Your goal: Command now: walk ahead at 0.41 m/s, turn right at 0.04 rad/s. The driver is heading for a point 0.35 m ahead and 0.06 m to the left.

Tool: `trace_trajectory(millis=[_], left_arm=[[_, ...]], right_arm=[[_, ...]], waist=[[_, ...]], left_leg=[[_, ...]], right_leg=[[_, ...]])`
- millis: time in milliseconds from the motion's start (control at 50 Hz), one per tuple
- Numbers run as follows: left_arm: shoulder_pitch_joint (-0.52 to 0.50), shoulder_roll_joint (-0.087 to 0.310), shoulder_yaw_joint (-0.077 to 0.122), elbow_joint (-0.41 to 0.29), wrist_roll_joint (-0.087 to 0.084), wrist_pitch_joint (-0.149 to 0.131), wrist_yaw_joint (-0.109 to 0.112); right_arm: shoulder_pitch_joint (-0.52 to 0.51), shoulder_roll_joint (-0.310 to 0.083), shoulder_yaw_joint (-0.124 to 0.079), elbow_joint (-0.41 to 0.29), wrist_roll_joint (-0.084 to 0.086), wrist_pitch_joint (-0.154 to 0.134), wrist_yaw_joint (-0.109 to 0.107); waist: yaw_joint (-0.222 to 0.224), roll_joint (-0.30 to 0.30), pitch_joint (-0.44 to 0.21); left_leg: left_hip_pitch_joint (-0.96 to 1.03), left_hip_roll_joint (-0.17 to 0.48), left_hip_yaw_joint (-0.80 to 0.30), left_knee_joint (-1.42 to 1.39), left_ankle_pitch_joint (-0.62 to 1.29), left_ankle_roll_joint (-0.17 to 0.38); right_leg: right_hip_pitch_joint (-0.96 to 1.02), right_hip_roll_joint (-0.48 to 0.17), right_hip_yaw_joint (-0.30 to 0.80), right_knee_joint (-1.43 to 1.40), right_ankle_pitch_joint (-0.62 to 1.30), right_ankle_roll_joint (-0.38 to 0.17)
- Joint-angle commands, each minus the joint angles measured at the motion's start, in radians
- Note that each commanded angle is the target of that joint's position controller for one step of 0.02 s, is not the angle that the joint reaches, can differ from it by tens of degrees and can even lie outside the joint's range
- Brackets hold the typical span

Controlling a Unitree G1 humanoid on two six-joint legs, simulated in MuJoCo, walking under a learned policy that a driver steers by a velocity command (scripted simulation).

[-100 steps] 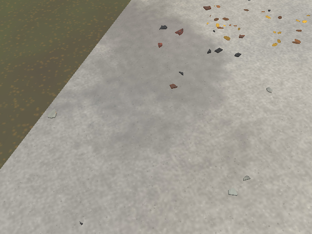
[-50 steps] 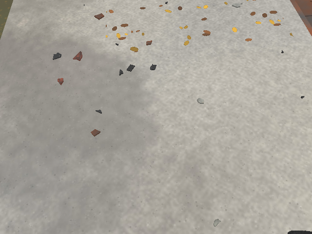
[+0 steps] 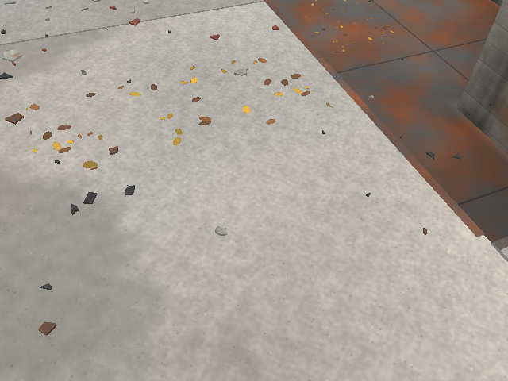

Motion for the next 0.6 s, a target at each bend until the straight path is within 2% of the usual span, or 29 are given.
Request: trace_trajectory(millis=[20, 40, 60, 80, 100, 160, 220, 260, 300, 340, 380, 400, 440, 460, 480, 500, 520, 540, 560, 580, 600], left_arm=[[-0.115, 0.051, 0.000, -0.151, -0.008, -0.046, 0.005], [-0.119, 0.124, 0.021, -0.144, -0.028, -0.055, 0.008], [-0.126, 0.131, 0.024, -0.134, -0.029, -0.058, 0.005], [-0.127, 0.115, 0.022, -0.120, -0.015, -0.059, 0.005], [-0.131, 0.101, 0.023, -0.116, -0.004, -0.058, 0.004], [-0.139, 0.066, 0.019, -0.108, 0.003, -0.050, -0.002], [-0.209, 0.040, 0.011, -0.132, 0.006, -0.050, -0.001], [-0.271, 0.017, 0.001, -0.149, 0.003, -0.056, -0.008], [-0.340, 0.006, -0.007, -0.168, -0.001, -0.063, -0.020], [-0.395, -0.003, -0.012, -0.183, 0.002, -0.073, -0.035], [-0.415, 0.002, -0.010, -0.193, 0.003, -0.082, -0.050], [-0.402, 0.016, -0.005, -0.192, 0.004, -0.085, -0.055], [-0.293, 0.068, 0.015, -0.157, 0.015, -0.087, -0.052], [-0.165, 0.100, 0.030, -0.115, 0.021, -0.089, -0.044], [-0.051, 0.152, 0.040, -0.088, 0.036, -0.086, -0.030], [-0.011, 0.210, 0.041, -0.084, 0.061, -0.073, -0.020], [0.024, 0.134, 0.025, -0.079, 0.040, -0.061, -0.023], [-0.053, 0.109, 0.018, -0.084, 0.021, -0.048, -0.023], [-0.142, 0.077, 0.006, -0.084, 0.012, -0.044, -0.020], [-0.208, 0.038, -0.009, -0.082, 0.012, -0.043, -0.021], [-0.249, 0.031, -0.011, -0.076, 0.022, -0.045, -0.021]], right_arm=[[0.306, -0.263, -0.066, 0.017, -0.020, -0.016, -0.002], [0.231, -0.196, -0.044, -0.001, -0.021, -0.025, 0.002], [0.181, -0.154, -0.031, -0.014, -0.022, -0.028, 0.001], [0.146, -0.133, -0.024, -0.023, -0.026, -0.028, 0.001], [0.127, -0.118, -0.018, -0.026, -0.027, -0.028, -0.001], [0.140, -0.111, -0.014, -0.021, -0.025, -0.030, -0.010], [0.171, -0.115, -0.015, -0.003, -0.020, -0.023, -0.021], [0.191, -0.120, -0.014, 0.009, -0.017, -0.016, -0.027], [0.225, -0.128, -0.016, 0.024, -0.013, -0.011, -0.032], [0.246, -0.128, -0.015, 0.041, -0.014, 0.002, -0.036], [0.265, -0.136, -0.017, 0.057, -0.014, 0.016, -0.039], [0.258, -0.142, -0.020, 0.059, -0.014, 0.021, -0.041], [0.222, -0.161, -0.029, 0.049, -0.011, 0.027, -0.047], [0.191, -0.159, -0.027, 0.040, -0.009, 0.031, -0.048], [0.205, -0.128, -0.015, 0.022, -0.024, 0.028, -0.049], [0.368, -0.011, 0.021, 0.020, -0.048, 0.019, -0.038], [0.429, -0.058, 0.017, 0.071, -0.021, 0.013, -0.029], [0.327, -0.144, -0.010, 0.053, 0.008, 0.017, -0.026], [0.226, -0.132, -0.009, 0.020, 0.009, 0.026, -0.034], [0.180, -0.112, -0.008, 0.015, -0.005, 0.040, -0.044], [0.190, -0.098, -0.010, 0.016, -0.015, 0.060, -0.052]], waist=[[-0.152, 0.321, -0.048], [-0.123, 0.213, 0.028], [-0.099, 0.178, 0.068], [-0.084, 0.138, 0.075], [-0.072, 0.125, 0.080], [-0.066, 0.115, 0.066], [-0.081, 0.084, 0.073], [-0.099, 0.092, 0.082], [-0.123, 0.089, 0.101], [-0.134, 0.075, 0.126], [-0.127, 0.089, 0.113], [-0.109, 0.105, 0.095], [-0.039, 0.134, 0.015], [0.034, 0.117, -0.064], [0.071, 0.054, -0.189], [-0.004, -0.207, -0.360], [0.028, -0.197, -0.520], [0.035, -0.114, -0.389], [0.008, -0.060, -0.243], [-0.022, -0.011, -0.143], [-0.060, -0.035, -0.106]], left_leg=[[0.467, 0.383, -0.764, -0.380, -0.483, 0.248], [0.414, 0.378, -0.734, -0.393, -0.548, 0.235], [0.371, 0.333, -0.625, -0.386, -0.470, 0.204], [0.340, 0.288, -0.531, -0.388, -0.361, 0.183], [0.310, 0.255, -0.455, -0.396, -0.251, 0.166], [0.285, 0.199, -0.304, -0.431, -0.007, 0.162], [0.301, 0.180, -0.210, -0.441, 0.177, 0.163], [0.287, 0.161, -0.153, -0.445, 0.238, 0.152], [0.285, 0.163, -0.127, -0.450, 0.250, 0.151], [0.284, 0.162, -0.101, -0.416, 0.366, 0.145], [0.327, 0.177, -0.094, -0.357, 0.487, 0.133], [0.353, 0.187, -0.098, -0.320, 0.547, 0.122], [0.400, 0.182, -0.105, -0.188, 0.764, 0.094], [0.385, 0.142, -0.078, -0.036, 0.829, 0.064], [0.242, 0.091, -0.062, 0.176, 0.642, 0.024], [-0.119, -0.057, -0.050, 0.589, -0.145, -0.049], [-0.183, -0.098, -0.208, 0.761, -0.468, -0.066], [-0.224, -0.039, -0.212, 0.785, -0.418, -0.067], [-0.250, 0.008, -0.157, 0.724, -0.356, -0.074], [-0.227, 0.043, -0.138, 0.646, -0.306, -0.086], [-0.137, 0.070, -0.135, 0.565, -0.258, -0.093]], right_leg=[[-0.629, 0.052, 0.008, 0.546, -0.205, -0.016], [-0.694, -0.016, 0.059, 0.643, -0.130, -0.036], [-0.706, -0.051, 0.045, 0.649, -0.034, -0.050], [-0.691, -0.076, 0.035, 0.624, 0.043, -0.051], [-0.663, -0.099, 0.036, 0.582, 0.104, -0.046], [-0.621, -0.105, 0.003, 0.508, 0.241, -0.013], [-0.634, -0.101, -0.014, 0.358, 0.342, 0.020], [-0.591, -0.088, -0.033, 0.233, 0.424, 0.028], [-0.556, -0.072, -0.053, 0.134, 0.482, 0.027], [-0.503, -0.045, -0.073, 0.047, 0.511, 0.019], [-0.459, -0.020, -0.074, -0.002, 0.507, -0.003], [-0.430, -0.011, -0.067, -0.019, 0.488, -0.020], [-0.296, 0.029, -0.073, -0.037, 0.441, -0.060], [-0.132, 0.042, -0.091, -0.091, 0.520, -0.089], [0.141, -0.070, -0.006, -0.037, 0.823, -0.135], [0.538, -0.379, 0.345, 0.055, 1.183, -0.326], [0.582, -0.442, 0.514, 0.002, 1.127, -0.401], [0.436, -0.379, 0.383, -0.054, 0.971, -0.352], [0.281, -0.317, 0.284, -0.101, 0.852, -0.301], [0.122, -0.273, 0.219, -0.149, 0.789, -0.274], [-0.013, -0.243, 0.171, -0.193, 0.721, -0.253]])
